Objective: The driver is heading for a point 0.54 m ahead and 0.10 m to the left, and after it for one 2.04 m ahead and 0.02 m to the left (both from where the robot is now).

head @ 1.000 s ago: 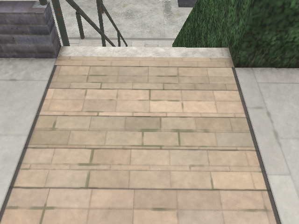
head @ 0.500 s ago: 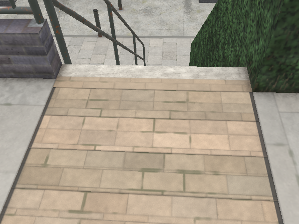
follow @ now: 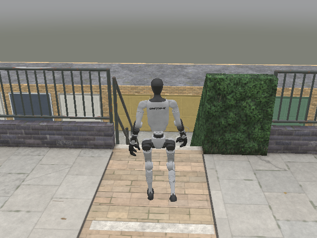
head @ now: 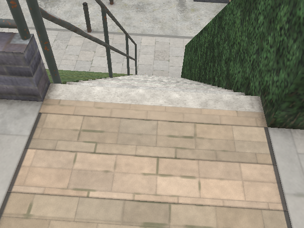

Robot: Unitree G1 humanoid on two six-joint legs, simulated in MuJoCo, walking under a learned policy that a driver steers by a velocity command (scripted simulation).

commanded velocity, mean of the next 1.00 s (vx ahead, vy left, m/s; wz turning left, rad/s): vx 0.30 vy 0.00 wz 0.23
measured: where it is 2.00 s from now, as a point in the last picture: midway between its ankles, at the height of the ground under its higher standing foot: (154, 179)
